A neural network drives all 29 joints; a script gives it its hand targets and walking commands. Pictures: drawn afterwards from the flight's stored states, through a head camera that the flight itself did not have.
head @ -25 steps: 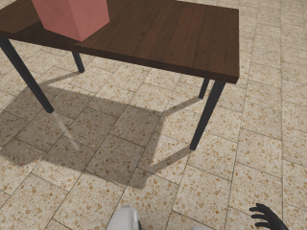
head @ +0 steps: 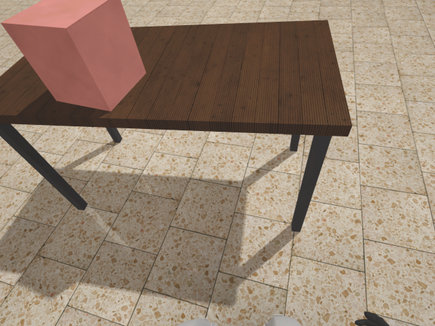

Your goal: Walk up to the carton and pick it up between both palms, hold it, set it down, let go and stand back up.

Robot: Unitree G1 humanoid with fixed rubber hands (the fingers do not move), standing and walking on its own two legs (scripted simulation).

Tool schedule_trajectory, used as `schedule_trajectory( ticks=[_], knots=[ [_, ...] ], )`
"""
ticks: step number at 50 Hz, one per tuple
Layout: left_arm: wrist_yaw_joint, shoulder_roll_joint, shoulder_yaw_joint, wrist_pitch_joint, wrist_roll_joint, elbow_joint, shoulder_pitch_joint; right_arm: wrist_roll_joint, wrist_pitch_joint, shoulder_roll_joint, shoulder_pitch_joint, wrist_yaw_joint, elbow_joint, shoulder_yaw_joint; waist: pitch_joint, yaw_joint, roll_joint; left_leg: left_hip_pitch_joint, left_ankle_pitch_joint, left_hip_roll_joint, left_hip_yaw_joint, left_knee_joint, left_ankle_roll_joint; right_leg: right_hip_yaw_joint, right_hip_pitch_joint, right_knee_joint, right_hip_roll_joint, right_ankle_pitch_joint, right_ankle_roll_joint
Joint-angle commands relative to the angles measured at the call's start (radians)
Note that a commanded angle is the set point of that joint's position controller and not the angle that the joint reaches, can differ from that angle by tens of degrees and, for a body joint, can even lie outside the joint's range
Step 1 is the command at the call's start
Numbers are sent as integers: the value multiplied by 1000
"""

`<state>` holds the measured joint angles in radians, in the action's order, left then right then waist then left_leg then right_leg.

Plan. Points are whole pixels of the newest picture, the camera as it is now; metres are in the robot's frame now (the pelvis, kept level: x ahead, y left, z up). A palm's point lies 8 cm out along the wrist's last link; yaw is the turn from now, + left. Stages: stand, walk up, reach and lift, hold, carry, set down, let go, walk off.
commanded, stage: walk up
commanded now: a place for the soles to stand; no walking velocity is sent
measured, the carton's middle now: (84, 51) +0.86 +0.41 +0.10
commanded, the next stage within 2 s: none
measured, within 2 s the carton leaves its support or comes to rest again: neither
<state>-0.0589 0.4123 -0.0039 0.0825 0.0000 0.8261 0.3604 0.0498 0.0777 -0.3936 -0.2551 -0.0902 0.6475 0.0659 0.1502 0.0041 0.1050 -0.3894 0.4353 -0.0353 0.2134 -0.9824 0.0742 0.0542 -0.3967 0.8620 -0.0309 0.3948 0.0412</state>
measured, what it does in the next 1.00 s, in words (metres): steps to the left: left foot, then right foot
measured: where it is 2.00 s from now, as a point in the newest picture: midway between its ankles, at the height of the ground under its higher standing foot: (149, 300)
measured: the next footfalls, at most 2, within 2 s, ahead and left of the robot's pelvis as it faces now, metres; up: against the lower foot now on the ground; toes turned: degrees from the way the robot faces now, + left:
left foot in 0.30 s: +0.20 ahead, +0.23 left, +0.00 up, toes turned +7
right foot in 0.76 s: +0.24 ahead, +0.02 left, +0.00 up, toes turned -7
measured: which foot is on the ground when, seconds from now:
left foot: up 0.00-0.28, down 0.30-0.78, up 0.80-1.00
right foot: down 0.00-0.34, up 0.36-0.74, down 0.76-1.00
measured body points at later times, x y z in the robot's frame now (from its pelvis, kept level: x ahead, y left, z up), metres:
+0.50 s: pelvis +0.09 +0.15 -0.01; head +0.10 +0.14 +0.44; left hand +0.14 +0.48 -0.11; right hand +0.22 -0.16 -0.10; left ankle +0.16 +0.23 -0.70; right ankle +0.09 -0.02 -0.63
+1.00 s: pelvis +0.18 +0.19 -0.02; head +0.22 +0.16 +0.42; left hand +0.21 +0.53 -0.10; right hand +0.29 -0.13 -0.14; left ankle +0.25 +0.30 -0.65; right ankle +0.20 +0.03 -0.70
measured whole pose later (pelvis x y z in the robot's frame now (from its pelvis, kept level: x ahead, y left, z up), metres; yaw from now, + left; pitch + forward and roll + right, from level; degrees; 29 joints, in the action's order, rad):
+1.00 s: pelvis +0.18 +0.19 -0.02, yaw -3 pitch -3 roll -3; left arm -0.10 0.43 0.00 0.12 0.00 0.83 0.42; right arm 0.05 0.09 -0.44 -0.21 -0.08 0.65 0.08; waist 0.15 0.00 0.12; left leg -0.68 0.51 0.12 0.05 -1.29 0.06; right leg 0.03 -0.46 0.97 -0.05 0.47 -0.03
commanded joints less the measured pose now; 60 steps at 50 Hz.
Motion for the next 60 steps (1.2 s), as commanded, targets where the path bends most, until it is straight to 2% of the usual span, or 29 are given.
schedule_trajectory(
  ticks=[1,4,10,12,13,14,15,16,17,20,24,33,34,35,36,37,38,39,40,43,46,50,52,53,54,55,56,57,60],
  knots=[
    [-75,361,-159,40,3,-47,143,11,-56,-271,118,15,-100,112,-205,22,-92,-480,37,125,-347,-288,-129,-647,420,-435,-358,-99,274],
    [-71,357,-147,57,-3,-58,147,8,-49,-242,73,9,-95,110,-242,0,-150,-416,-2,148,-328,-240,-93,-465,342,-307,-315,-373,236],
    [-74,422,-166,71,-19,-67,105,4,-58,-256,132,-2,-116,112,-258,0,-198,-297,-38,207,-297,-29,-54,-418,196,-221,-335,-323,229],
    [-73,431,-162,69,-18,-69,42,1,-66,-265,86,-4,-90,123,-281,-43,-179,-110,-59,197,-266,59,-28,-361,40,-174,-316,-195,204],
    [-70,418,-154,65,-21,-74,-18,0,-69,-264,-10,-2,-54,132,-303,-111,-163,91,-117,185,-249,150,-15,-295,-104,-107,-282,-134,163],
    [-67,352,-131,60,-31,-67,-28,3,-72,-295,-164,8,9,150,-369,-175,-40,368,-60,152,-272,219,-6,-171,-261,100,-208,-167,93],
    [-62,236,-97,58,-30,-46,42,8,-78,-361,-261,24,38,174,-403,-218,248,517,102,206,-408,364,1,-35,-416,385,-71,-11,21],
    [-59,181,-84,45,-11,-36,84,13,-84,-394,-200,30,11,170,-352,-181,361,452,317,340,-667,611,-11,-26,-546,529,77,219,-12],
    [-61,267,-105,27,-15,-17,110,-15,-79,-420,-106,25,-25,181,-363,-136,247,399,534,425,-850,755,10,-77,-521,588,63,182,0],
    [-44,300,-119,-2,-19,19,41,-12,-68,-366,-9,34,-51,165,-124,-78,106,140,541,379,-672,742,-37,-87,-469,603,-14,42,-6],
    [-29,324,-142,-9,-6,20,73,1,-73,-327,29,30,-71,138,8,-32,53,-25,556,363,-562,738,50,-43,-342,484,-38,15,-22],
    [-26,301,-131,25,8,-8,79,4,-74,-319,15,19,-83,136,-64,-54,2,59,206,386,-407,600,154,42,-147,104,-61,36,14],
    [-30,297,-131,34,9,5,122,4,-68,-316,38,17,-91,133,-99,-30,-13,35,99,366,-361,518,148,47,-51,17,-50,21,31],
    [-39,282,-135,45,11,35,233,4,-58,-300,97,15,-109,127,-141,45,-62,-63,-25,318,-273,353,117,60,138,-124,-24,-35,54],
    [-56,299,-151,57,6,73,391,8,-49,-254,140,16,-131,113,-196,146,-178,-190,-186,233,-175,51,67,2,353,-240,-18,-76,50],
    [-72,373,-178,58,-5,74,451,1,-53,-158,120,19,-154,82,-239,191,-393,-367,-64,122,-133,-210,-4,-265,499,-310,-137,-50,71],
    [-74,439,-187,52,-5,30,401,-5,-49,-134,105,26,-172,67,-253,140,-462,-535,165,27,-208,-331,-57,-748,512,-469,-329,-12,161],
    [-77,464,-188,50,-6,-1,315,-1,-33,-246,123,28,-146,94,-293,110,-238,-536,164,63,-294,-400,-68,-920,474,-509,-404,124,259],
    [-86,477,-184,51,-3,-28,238,4,-30,-301,152,27,-132,106,-222,91,-182,-507,147,112,-319,-430,-74,-953,366,-520,-433,142,310],
    [-93,386,-159,55,-2,-31,163,0,-31,-260,96,26,-94,117,-184,19,-126,-494,87,157,-325,-383,-92,-616,316,-321,-333,-239,257],
    [-98,393,-155,66,-9,-51,153,2,-30,-252,87,26,-103,118,-226,0,-160,-411,69,194,-326,-334,-74,-517,220,-226,-338,-411,252],
    [-105,448,-173,69,-24,-56,98,0,-39,-271,116,16,-114,129,-214,-8,-205,-306,57,236,-337,-164,-61,-500,63,-188,-351,-274,243],
    [-105,461,-172,64,-23,-58,12,1,-45,-279,48,12,-81,140,-239,-70,-200,-77,-22,230,-309,-30,-48,-427,-133,-132,-331,-128,207],
    [-101,436,-161,57,-26,-60,-49,1,-49,-284,-76,14,-26,151,-273,-143,-155,164,-68,203,-278,73,-43,-324,-300,-39,-284,-65,154],
    [-100,342,-131,49,-39,-51,-43,7,-52,-321,-245,23,49,173,-344,-210,32,472,29,164,-313,150,-32,-165,-489,219,-181,-68,68],
    [-97,204,-93,46,-30,-26,23,19,-56,-372,-289,36,56,178,-308,-240,378,476,219,268,-514,382,-37,-50,-645,535,16,213,-5],
    [-101,225,-99,25,-13,-14,74,2,-61,-398,-145,34,6,175,-269,-166,319,323,451,376,-733,672,-49,-53,-630,641,85,204,-5],
    [-98,301,-117,11,-18,6,88,-26,-52,-418,-42,30,-23,181,-246,-119,228,228,615,418,-820,797,-54,-87,-561,676,62,148,8],
    [-76,312,-133,-16,-9,39,25,-3,-54,-369,13,46,-52,168,-35,-76,97,52,545,379,-665,786,-128,-91,-503,670,2,16,-4]
  ],
)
